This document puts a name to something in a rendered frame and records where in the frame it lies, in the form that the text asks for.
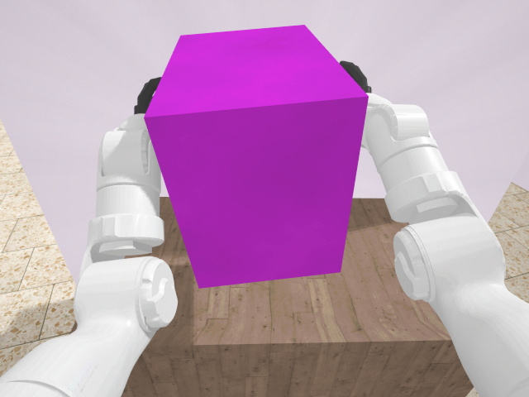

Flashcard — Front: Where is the carton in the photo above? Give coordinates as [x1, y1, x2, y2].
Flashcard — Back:
[144, 25, 369, 289]

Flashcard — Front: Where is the robot left forearm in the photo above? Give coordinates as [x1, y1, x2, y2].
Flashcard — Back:
[74, 113, 164, 322]

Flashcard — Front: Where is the robot right forearm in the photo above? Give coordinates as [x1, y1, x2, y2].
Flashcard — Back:
[361, 93, 506, 279]

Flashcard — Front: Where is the robot left hand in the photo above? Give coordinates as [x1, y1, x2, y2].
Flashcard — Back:
[134, 77, 162, 115]

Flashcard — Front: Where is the robot right hand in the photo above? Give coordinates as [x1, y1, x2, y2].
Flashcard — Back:
[340, 60, 372, 93]

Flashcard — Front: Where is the robot right upper arm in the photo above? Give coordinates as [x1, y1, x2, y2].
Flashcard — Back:
[393, 213, 529, 397]

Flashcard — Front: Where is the pedestal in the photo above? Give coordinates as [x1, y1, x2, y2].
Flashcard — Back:
[70, 197, 474, 397]

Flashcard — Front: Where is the robot left upper arm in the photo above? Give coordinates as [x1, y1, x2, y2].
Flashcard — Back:
[0, 256, 178, 397]

